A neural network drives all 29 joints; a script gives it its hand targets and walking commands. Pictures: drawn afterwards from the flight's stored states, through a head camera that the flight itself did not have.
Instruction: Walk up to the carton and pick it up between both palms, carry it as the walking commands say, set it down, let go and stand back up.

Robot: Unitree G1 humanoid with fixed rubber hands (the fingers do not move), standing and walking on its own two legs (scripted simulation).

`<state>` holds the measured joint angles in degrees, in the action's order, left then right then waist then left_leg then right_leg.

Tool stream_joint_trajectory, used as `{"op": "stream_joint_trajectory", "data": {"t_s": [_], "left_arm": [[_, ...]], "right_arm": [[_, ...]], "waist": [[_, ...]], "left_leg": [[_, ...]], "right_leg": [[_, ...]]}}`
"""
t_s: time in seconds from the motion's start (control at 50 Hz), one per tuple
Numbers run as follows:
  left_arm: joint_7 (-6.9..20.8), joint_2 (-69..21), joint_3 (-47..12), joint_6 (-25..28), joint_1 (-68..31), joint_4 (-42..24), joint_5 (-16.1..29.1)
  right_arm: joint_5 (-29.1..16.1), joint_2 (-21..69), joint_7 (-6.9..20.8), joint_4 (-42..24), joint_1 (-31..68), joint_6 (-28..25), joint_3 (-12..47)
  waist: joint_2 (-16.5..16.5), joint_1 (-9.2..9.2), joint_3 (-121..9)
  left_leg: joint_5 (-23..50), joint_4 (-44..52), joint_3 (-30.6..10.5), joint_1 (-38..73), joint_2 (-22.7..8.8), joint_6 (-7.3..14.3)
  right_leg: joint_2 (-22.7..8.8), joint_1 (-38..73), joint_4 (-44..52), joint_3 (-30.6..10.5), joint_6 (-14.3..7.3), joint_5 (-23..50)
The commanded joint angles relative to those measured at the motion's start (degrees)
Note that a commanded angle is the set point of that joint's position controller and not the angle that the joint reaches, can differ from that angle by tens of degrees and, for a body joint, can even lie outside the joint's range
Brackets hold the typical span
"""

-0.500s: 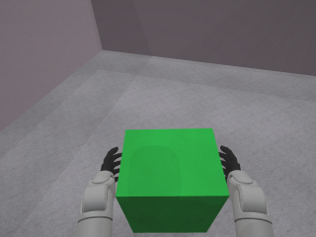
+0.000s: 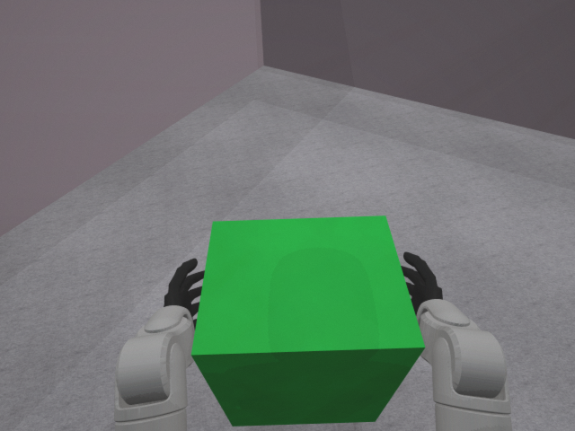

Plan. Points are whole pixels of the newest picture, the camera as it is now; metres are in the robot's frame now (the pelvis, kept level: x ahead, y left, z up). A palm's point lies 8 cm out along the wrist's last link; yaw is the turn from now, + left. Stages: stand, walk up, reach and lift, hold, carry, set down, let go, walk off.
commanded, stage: carry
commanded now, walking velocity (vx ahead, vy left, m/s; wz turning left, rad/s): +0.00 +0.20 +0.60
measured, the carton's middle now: (301, 331) +0.27 +0.01 +0.01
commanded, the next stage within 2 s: none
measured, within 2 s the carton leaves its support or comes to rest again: neither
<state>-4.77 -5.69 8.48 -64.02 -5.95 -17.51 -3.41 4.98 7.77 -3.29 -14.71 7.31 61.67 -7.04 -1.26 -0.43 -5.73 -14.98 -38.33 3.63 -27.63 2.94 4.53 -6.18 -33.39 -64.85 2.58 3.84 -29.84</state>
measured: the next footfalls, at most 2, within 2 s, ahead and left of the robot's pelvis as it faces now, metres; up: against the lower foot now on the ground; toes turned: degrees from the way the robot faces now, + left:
right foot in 0.18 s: +0.04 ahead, -0.07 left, +0.00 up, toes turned -1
left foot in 0.58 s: -0.03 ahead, +0.27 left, +0.00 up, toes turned +29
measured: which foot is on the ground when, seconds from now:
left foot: down 0.00-0.18, up 0.20-0.56, down 0.58-0.92, up 0.94-1.00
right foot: up 0.00-0.16, down 0.18-0.58, up 0.60-0.90, down 0.92-1.00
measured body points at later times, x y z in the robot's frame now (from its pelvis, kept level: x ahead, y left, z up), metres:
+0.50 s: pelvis -0.04 +0.07 +0.02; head -0.03 +0.05 +0.47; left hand +0.18 +0.30 +0.10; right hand +0.28 +0.00 +0.09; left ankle -0.06 +0.24 -0.67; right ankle +0.00 -0.06 -0.72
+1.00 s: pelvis -0.11 +0.17 +0.01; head -0.09 +0.15 +0.46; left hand +0.02 +0.45 +0.09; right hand +0.20 +0.19 +0.07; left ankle -0.11 +0.26 -0.67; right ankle -0.05 +0.10 -0.72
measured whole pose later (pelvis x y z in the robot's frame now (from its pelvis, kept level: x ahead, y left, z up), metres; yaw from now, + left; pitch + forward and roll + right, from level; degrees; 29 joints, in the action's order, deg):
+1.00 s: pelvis -0.11 +0.17 +0.01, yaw +36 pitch +4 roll +2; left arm -4.1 -7.3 6.7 -66.9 -5.2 -19.1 -3.8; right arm 5.3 7.3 -3.8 -22.4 4.3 68.0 -7.8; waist 2.0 0.3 -5.6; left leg -21.8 -54.7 3.7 -34.9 6.2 0.5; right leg -5.5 -21.4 -36.6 10.4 -2.4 -18.9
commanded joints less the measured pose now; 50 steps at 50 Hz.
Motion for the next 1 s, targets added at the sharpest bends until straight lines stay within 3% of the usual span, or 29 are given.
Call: {"op": "stream_joint_trajectory", "data": {"t_s": [0.0,0.1,0.14,0.16,0.18,0.2,0.22,0.24,0.26,0.28,0.32,0.4,0.48,0.52,0.54,0.56,0.58,0.6,0.62,0.66,0.72,0.8,0.84,0.88,0.9,0.92,0.94,0.96,0.98], "left_arm": [[14.59,-50.06,-46.05,-1.54,-31.88,-8.45,22.28],[14.33,-49.57,-45.32,-3.41,-28.53,-9.88,22.35],[14.52,-49.84,-44.24,-3.96,-27.35,-8.99,21.59],[14.65,-49.86,-43.63,-4.2,-26.11,-7.96,20.9],[14.7,-48.97,-42.89,-4.34,-24.95,-6.36,19.74],[14.81,-49.59,-41.96,-4.23,-23.51,-4.62,19.17],[14.78,-49.86,-42.43,-4.25,-25.99,-6.14,19.79],[14.83,-50.17,-42.45,-4.13,-26.63,-6.26,19.56],[14.76,-49.96,-41.87,-4.1,-27.12,-6.39,19.25],[14.8,-49.85,-41.47,-4.07,-27.3,-6.57,19.1],[15.0,-48.64,-40.23,-4.24,-27.53,-7.36,18.96],[15.16,-47.28,-39.17,-4.85,-25.3,-6.16,18.52],[15.18,-47.81,-40.18,-4.64,-25.14,-6.12,18.57],[14.92,-48.29,-41.08,-4.48,-24.69,-6.39,18.5],[14.78,-48.57,-41.49,-4.49,-23.89,-6.59,18.33],[14.83,-48.48,-41.85,-4.45,-23.53,-6.95,17.98],[15.03,-48.26,-42.46,-4.74,-23.93,-7.31,17.96],[15.1,-49.58,-44.23,-4.44,-26.57,-8.38,18.6],[15.26,-50.95,-45.4,-3.96,-27.26,-8.52,19.57],[15.16,-53.13,-47.83,-2.97,-31.59,-12.03,22.42],[14.55,-52.61,-47.78,-2.37,-31.49,-14.78,23.53],[14.59,-50.29,-46.03,-2.95,-25.95,-13.08,22.57],[14.89,-49.92,-45.32,-3.2,-24.92,-11.72,22.09],[15.33,-50.5,-44.23,-3.45,-23.75,-9.75,21.45],[15.51,-50.38,-43.5,-3.49,-22.71,-8.47,20.77],[15.7,-50.16,-41.84,-3.21,-20.86,-5.76,19.4],[15.6,-50.54,-42.74,-3.24,-21.55,-5.75,19.95],[15.64,-50.35,-42.63,-3.05,-23.65,-7.14,20.1],[15.58,-49.9,-42.17,-3.01,-24.16,-7.16,19.67]], "right_arm": [[-19.83,45.77,12.25,-13.09,27.04,3.23,41.41],[-19.88,46.69,12.14,-12.81,23.51,5.7,40.82],[-20.06,46.89,12.16,-12.2,23.63,6.53,41.33],[-20.19,46.92,12.19,-11.74,24.24,6.92,41.38],[-20.37,47.31,12.24,-10.96,24.33,7.63,41.53],[-20.69,46.64,12.45,-12.51,28.09,7.86,42.57],[-21.9,47.65,12.56,-12.38,29.47,7.51,42.97],[-22.7,48.63,12.74,-11.79,29.82,7.45,43.6],[-23.01,48.78,12.92,-11.06,29.83,7.61,43.8],[-22.84,48.73,12.93,-10.71,29.15,7.65,43.79],[-22.55,48.76,12.53,-10.8,29.25,7.62,43.72],[-21.56,48.54,11.84,-9.44,27.47,8.09,43.34],[-21.06,48.63,12.01,-9.07,26.73,8.18,42.96],[-20.88,48.78,12.37,-8.67,25.58,8.26,42.47],[-20.76,48.92,12.65,-7.98,23.81,8.28,42.17],[-20.41,48.84,13.03,-7.05,22.21,8.14,41.86],[-19.23,47.98,13.1,-5.25,20.1,7.68,40.58],[-20.2,48.36,13.24,-7.36,21.4,7.01,40.51],[-20.35,49.09,13.37,-8.69,22.35,6.51,40.67],[-20.42,50.36,13.49,-11.51,24.31,5.36,40.99],[-20.34,49.55,13.0,-14.3,23.5,4.63,40.45],[-19.68,47.89,12.55,-14.26,20.14,5.07,41.29],[-19.59,47.51,12.53,-13.73,19.88,5.37,41.97],[-19.76,47.29,12.38,-13.58,21.45,5.77,42.74],[-19.94,47.39,12.34,-13.24,22.53,6.07,42.75],[-19.88,47.12,12.37,-13.49,23.59,6.81,43.53],[-20.06,46.98,12.57,-12.71,25.37,6.62,43.41],[-21.44,48.25,12.65,-12.87,27.02,6.25,43.97],[-21.93,48.28,12.79,-11.65,26.69,6.41,44.15]], "waist": [[7.46,1.17,-15.98],[8.31,1.26,-18.73],[7.9,0.29,-19.09],[3.5,-0.73,-19.63],[-15.06,-0.69,-18.14],[-18.74,-0.32,-14.72],[-7.64,-0.22,-13.3],[-2.85,-0.16,-12.46],[-2.45,0.09,-11.52],[-4.42,0.41,-10.42],[-9.18,0.19,-10.04],[-12.83,-0.34,-11.41],[-16.4,-0.56,-12.21],[-15.62,-0.19,-13.66],[-10.78,0.38,-15.15],[-2.42,0.79,-14.89],[16.77,1.32,-15.03],[22.75,1.57,-16.89],[18.62,1.24,-18.79],[12.0,0.99,-19.06],[10.38,1.16,-19.22],[8.96,1.07,-19.63],[9.04,1.03,-19.17],[7.37,-0.26,-18.95],[-0.49,-1.19,-18.19],[-23.26,-1.09,-15.89],[-14.61,-0.34,-12.0],[-6.35,-0.36,-11.15],[-2.49,-0.22,-10.46]], "left_leg": [[20.41,13.25,-16.7,16.16,-13.21,6.42],[17.78,15.71,-19.75,12.63,-12.54,5.52],[15.11,13.97,-17.4,6.03,-9.56,2.14],[8.71,8.16,-15.16,-3.74,-6.93,-0.76],[-9.14,-8.05,-6.51,-15.32,-0.07,-4.32],[-17.47,-23.77,-1.84,-21.12,-1.8,-5.89],[-14.44,-30.58,-5.91,-19.22,-4.51,-6.12],[-9.85,-32.69,-6.39,-17.26,-4.88,-6.61],[-5.78,-33.21,-5.63,-15.86,-5.46,-7.15],[-3.18,-31.82,-3.49,-14.6,-5.35,-7.46],[-3.25,-28.79,0.01,-12.84,-4.49,-7.72],[-4.62,-19.74,3.41,-9.57,-4.74,-6.82],[-6.06,-4.37,6.53,-2.62,-4.49,-5.27],[-1.82,7.79,8.13,2.28,-3.67,-4.21],[1.64,14.6,7.14,8.12,-2.37,-3.83],[5.26,17.07,1.09,15.76,-4.86,-2.7],[37.73,14.25,-20.33,24.84,-19.85,2.59],[51.98,10.32,-23.02,27.77,-22.24,7.47],[51.46,8.68,-20.46,28.52,-20.48,7.69],[39.54,8.3,-15.03,24.92,-16.06,6.05],[23.46,11.91,-14.4,20.34,-13.59,6.23],[19.79,15.36,-19.83,17.66,-14.61,7.32],[21.15,16.44,-20.71,14.04,-14.15,6.02],[19.73,13.48,-17.12,5.85,-10.29,1.41],[11.12,5.93,-14.23,-4.51,-6.63,-1.91],[-13.17,-14.15,-3.18,-15.01,1.43,-5.91],[-15.5,-25.77,-4.43,-18.33,-3.63,-5.56],[-11.75,-28.67,-6.89,-16.33,-4.9,-5.6],[-7.48,-29.62,-6.64,-14.62,-5.52,-6.15]], "right_leg": [[1.79,-4.3,-0.09,1.76,0.07,3.33],[5.17,9.37,18.5,3.48,-1.41,3.54],[4.66,21.94,34.23,4.52,-2.5,9.81],[-1.13,33.79,41.7,-1.12,-4.1,13.69],[-21.71,39.74,46.57,-20.55,-9.99,21.99],[-33.21,32.34,47.05,-28.05,-16.83,32.7],[-29.04,29.05,46.1,-23.42,-16.2,34.91],[-25.08,26.22,45.56,-16.81,-13.47,30.84],[-20.88,24.96,44.33,-10.04,-10.48,29.54],[-17.35,24.81,42.49,-4.16,-8.27,32.42],[-15.2,25.51,41.51,0.17,-7.25,38.29],[-16.07,27.98,38.76,3.98,-7.48,44.81],[-17.85,27.09,35.41,6.63,-5.92,44.06],[-18.79,27.48,32.07,7.32,-4.42,44.51],[-16.87,25.5,26.59,8.51,-2.9,41.26],[-13.92,16.55,17.38,8.86,-1.02,29.36],[-4.44,-3.41,5.26,11.73,2.93,-3.59],[-1.18,-8.62,-4.23,6.39,3.05,-14.88],[-1.63,-9.35,-7.86,2.76,2.41,-12.55],[-1.71,-8.3,-7.2,0.88,2.55,-2.41],[0.24,-3.11,-1.01,2.28,2.02,3.36],[2.42,4.54,11.19,2.49,0.15,3.74],[3.41,11.36,19.4,2.76,-1.19,4.76],[2.0,24.96,36.32,3.29,-2.63,11.75],[-6.39,35.15,43.36,-5.16,-4.58,16.03],[-29.94,35.44,45.79,-25.34,-13.92,34.12],[-31.42,29.74,46.15,-23.22,-16.03,40.87],[-27.27,27.04,45.43,-17.87,-14.16,37.11],[-23.44,24.82,44.64,-11.58,-11.34,33.01]]}}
